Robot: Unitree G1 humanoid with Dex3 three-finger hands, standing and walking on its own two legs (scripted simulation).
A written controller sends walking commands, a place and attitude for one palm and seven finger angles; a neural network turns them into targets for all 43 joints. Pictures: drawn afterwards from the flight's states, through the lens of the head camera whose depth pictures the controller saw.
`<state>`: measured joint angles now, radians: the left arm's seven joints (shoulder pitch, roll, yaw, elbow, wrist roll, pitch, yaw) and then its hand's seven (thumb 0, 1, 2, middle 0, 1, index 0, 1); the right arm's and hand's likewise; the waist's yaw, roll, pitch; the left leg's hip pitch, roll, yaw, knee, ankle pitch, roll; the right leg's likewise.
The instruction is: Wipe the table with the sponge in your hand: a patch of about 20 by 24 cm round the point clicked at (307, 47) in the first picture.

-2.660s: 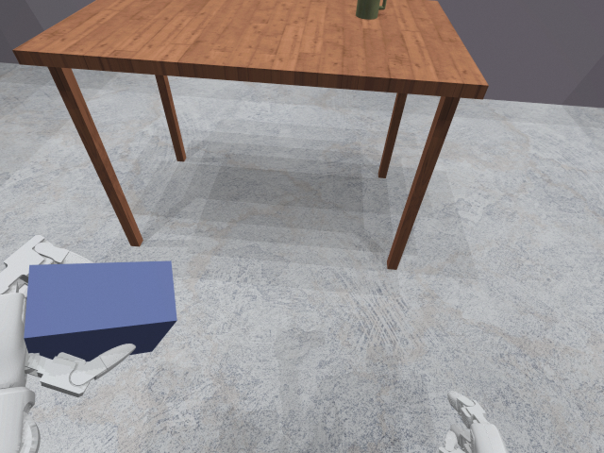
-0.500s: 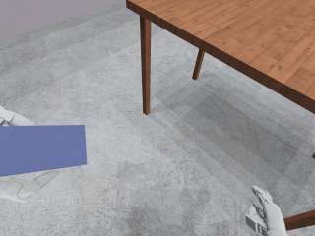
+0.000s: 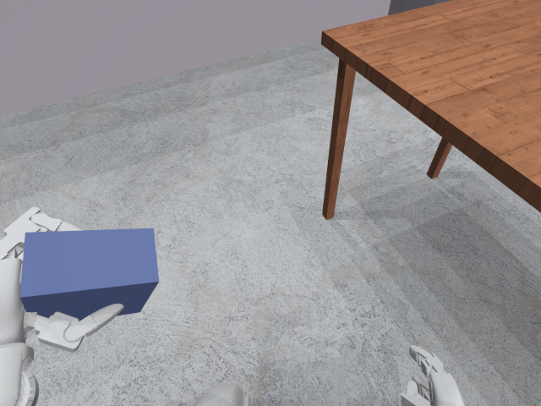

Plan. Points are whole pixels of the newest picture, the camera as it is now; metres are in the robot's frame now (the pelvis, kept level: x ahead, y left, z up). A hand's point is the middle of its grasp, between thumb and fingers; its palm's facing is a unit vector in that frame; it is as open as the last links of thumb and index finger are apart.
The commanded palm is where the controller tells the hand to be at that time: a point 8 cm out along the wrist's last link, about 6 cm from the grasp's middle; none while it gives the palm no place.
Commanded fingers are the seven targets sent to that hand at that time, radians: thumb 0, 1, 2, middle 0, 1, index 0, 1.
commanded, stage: walk to a spot facing it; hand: left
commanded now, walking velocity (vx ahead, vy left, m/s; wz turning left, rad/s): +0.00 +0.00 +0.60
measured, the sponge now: (110, 277) +0.23 +0.20 +0.15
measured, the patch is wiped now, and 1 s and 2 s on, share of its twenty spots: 0.00 0.00 0.00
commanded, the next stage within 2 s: none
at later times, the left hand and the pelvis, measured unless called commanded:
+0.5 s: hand out of the picture +0.06 +0.26 +0.18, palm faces +0.61 -0.65 -0.45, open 10.5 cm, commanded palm +0.01 +0.29 +0.18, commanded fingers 0.00 0.10 1.30 -1.20 -1.60 -1.20 -1.60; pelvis -0.06 -0.02 +0.00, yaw +17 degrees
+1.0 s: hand out of the picture +0.00 +0.29 +0.18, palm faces +0.82 -0.44 -0.38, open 10.5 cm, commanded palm -0.07 +0.30 +0.18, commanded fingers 0.00 0.10 1.30 -1.20 -1.60 -1.20 -1.60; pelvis -0.06 -0.03 -0.02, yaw +33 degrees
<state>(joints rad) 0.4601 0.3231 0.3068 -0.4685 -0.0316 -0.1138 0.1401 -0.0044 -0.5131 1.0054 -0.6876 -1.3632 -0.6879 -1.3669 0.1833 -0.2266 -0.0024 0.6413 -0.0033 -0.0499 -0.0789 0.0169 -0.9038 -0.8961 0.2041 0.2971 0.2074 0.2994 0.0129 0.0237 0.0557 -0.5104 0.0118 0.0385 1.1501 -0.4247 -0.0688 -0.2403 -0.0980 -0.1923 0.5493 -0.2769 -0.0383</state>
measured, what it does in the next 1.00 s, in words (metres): steps on the spot, turning left: left foot, then right foot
